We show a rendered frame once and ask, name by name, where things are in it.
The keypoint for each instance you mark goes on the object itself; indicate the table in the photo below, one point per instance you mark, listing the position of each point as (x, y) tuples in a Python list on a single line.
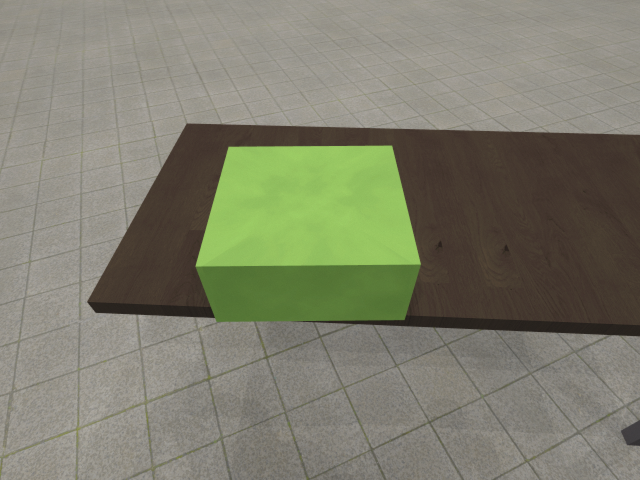
[(515, 231)]

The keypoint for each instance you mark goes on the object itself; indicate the carton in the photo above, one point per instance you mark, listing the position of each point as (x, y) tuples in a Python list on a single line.
[(309, 233)]

